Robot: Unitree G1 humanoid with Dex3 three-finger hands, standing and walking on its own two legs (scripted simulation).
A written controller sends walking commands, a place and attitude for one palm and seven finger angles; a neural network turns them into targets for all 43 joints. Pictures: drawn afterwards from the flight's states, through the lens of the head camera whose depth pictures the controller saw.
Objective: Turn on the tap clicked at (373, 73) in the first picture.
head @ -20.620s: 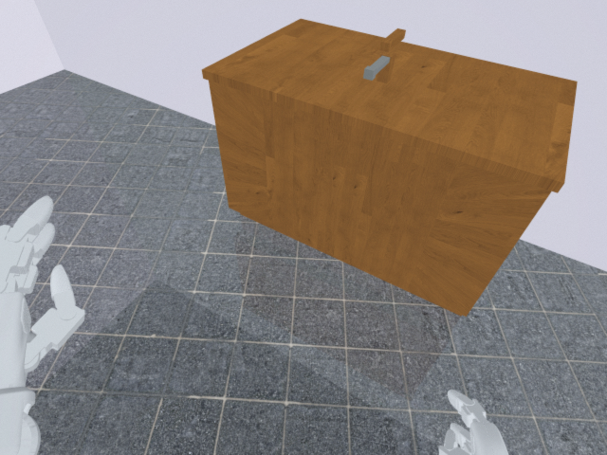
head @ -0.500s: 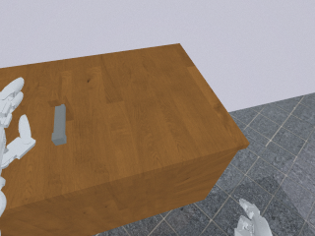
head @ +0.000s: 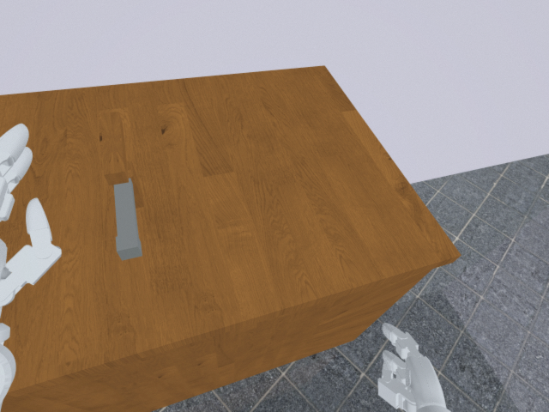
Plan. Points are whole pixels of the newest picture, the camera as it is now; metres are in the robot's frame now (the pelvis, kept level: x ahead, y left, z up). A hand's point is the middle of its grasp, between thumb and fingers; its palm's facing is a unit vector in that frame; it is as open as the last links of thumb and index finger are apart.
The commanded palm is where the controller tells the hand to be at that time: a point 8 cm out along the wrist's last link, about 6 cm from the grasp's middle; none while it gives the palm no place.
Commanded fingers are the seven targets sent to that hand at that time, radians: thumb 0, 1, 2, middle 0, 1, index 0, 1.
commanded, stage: come to a stop and stand still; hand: left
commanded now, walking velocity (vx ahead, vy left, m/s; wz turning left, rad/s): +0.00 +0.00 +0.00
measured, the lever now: (129, 246) +0.31 +0.25 +0.03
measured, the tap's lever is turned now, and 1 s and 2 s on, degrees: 0 0 0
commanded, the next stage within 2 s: look again from close up in 0.20 s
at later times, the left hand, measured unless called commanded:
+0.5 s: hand (74, 269) +0.21 +0.23 +0.16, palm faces +0.38 -0.85 -0.38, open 7.4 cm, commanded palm +0.15 +0.27 +0.17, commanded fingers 0.00 0.90 0.90 -0.20 -0.30 -0.20 -0.30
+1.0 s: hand (111, 266) +0.22 +0.20 +0.16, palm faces +0.35 -0.86 -0.37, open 7.4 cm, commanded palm +0.16 +0.23 +0.17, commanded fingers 0.00 0.90 0.90 -0.20 -0.30 -0.20 -0.30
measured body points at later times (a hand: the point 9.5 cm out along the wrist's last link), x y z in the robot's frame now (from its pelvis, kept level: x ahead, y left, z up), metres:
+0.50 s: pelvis -0.01 -0.01 +0.00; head +0.02 +0.01 +0.45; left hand +0.19 +0.28 +0.18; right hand +0.17 -0.24 -0.07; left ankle +0.01 +0.07 -0.74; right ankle +0.01 -0.16 -0.74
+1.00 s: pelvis -0.01 -0.04 +0.00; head +0.03 -0.03 +0.45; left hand +0.20 +0.25 +0.18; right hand +0.18 -0.26 -0.07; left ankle +0.01 +0.07 -0.74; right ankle +0.01 -0.16 -0.74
